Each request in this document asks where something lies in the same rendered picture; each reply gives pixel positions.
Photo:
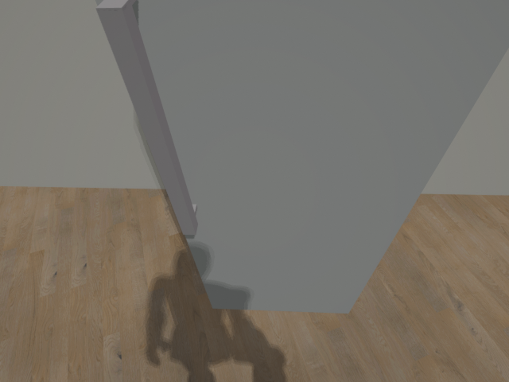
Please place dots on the fridge door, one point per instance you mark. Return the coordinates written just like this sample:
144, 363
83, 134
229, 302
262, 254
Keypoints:
306, 130

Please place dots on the handle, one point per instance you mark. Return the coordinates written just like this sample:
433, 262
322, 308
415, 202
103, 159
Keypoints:
121, 28

